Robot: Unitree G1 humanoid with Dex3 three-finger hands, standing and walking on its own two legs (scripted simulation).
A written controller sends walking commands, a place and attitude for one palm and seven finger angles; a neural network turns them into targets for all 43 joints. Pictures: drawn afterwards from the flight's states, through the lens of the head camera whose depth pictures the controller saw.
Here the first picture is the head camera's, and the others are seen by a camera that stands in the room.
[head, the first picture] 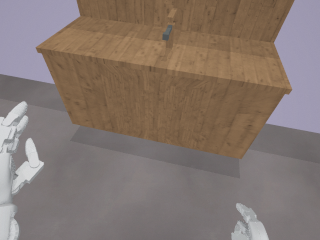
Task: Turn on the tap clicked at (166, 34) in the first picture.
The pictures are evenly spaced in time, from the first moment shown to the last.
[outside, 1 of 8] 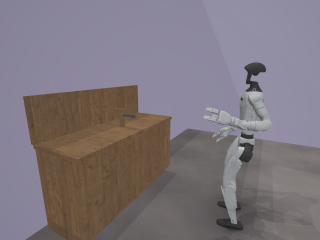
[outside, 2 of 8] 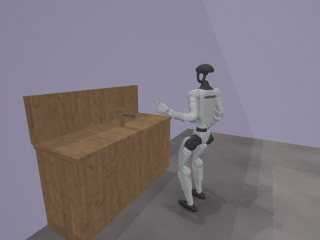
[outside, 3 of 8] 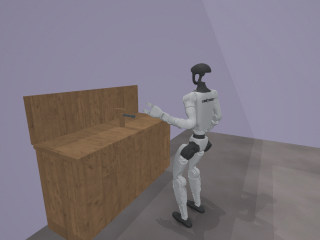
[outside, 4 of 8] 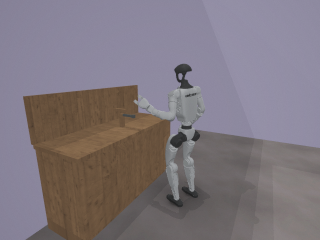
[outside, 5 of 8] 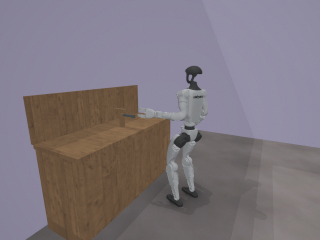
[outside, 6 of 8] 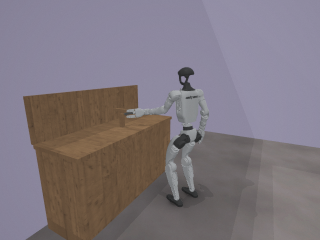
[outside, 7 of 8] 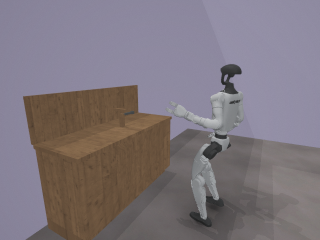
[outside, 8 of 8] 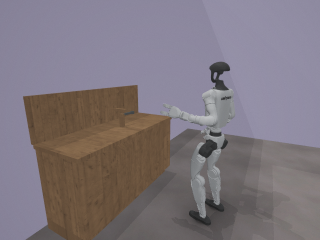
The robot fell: no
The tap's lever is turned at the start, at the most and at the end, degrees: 0 80 80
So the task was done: yes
